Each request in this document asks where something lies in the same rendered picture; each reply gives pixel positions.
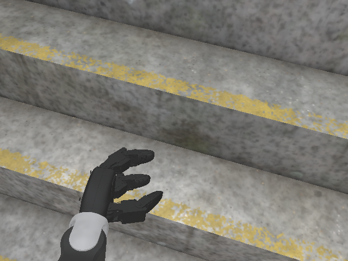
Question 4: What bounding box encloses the robot left forearm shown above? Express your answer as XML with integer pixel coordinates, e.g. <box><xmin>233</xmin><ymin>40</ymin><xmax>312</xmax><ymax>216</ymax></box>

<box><xmin>58</xmin><ymin>212</ymin><xmax>109</xmax><ymax>261</ymax></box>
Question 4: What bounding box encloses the robot left hand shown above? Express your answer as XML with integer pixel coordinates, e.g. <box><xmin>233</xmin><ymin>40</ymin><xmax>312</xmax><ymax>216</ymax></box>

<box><xmin>79</xmin><ymin>147</ymin><xmax>163</xmax><ymax>224</ymax></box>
